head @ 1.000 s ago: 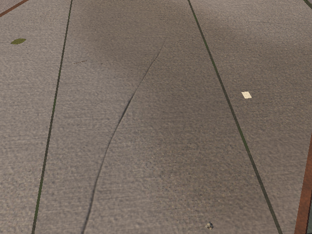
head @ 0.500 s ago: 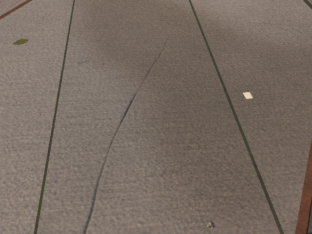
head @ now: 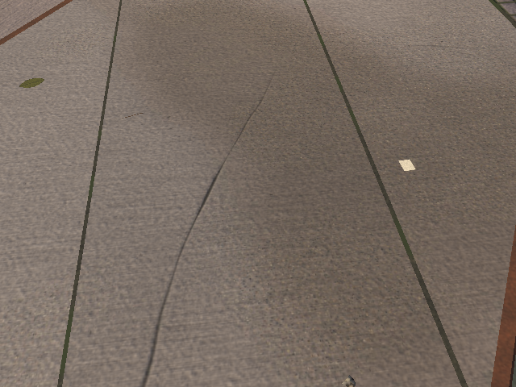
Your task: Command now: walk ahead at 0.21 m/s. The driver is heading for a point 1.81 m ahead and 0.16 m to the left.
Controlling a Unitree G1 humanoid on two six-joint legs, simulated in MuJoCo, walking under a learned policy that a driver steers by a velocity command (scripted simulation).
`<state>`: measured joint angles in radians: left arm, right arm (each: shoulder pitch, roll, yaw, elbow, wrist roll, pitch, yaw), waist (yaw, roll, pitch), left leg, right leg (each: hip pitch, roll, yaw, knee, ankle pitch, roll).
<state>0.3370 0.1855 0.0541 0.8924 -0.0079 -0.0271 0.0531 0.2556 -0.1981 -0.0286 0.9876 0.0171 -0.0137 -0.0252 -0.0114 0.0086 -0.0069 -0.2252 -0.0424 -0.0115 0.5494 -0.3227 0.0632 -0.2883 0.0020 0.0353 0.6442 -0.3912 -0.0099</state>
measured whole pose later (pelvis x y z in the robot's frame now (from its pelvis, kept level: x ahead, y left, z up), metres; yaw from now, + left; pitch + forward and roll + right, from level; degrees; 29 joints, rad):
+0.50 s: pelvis +0.16 -0.04 +0.01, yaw +1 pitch +2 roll +0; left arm 0.52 0.16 0.01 1.01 0.00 -0.09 0.01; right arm 0.03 -0.25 -0.03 0.88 0.02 -0.08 0.03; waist 0.08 0.05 -0.01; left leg -0.68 0.08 0.00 0.67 0.05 0.03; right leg 0.09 0.03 -0.02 0.16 -0.29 -0.04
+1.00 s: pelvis +0.45 +0.01 +0.01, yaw +1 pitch +2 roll +2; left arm 0.10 0.26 0.05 0.85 -0.01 -0.09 0.01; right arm 0.36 -0.24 -0.03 1.01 0.00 -0.09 0.01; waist -0.07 -0.04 -0.01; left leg -0.05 -0.08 0.05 0.21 -0.19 0.06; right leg -0.71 -0.15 0.04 0.75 0.05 -0.01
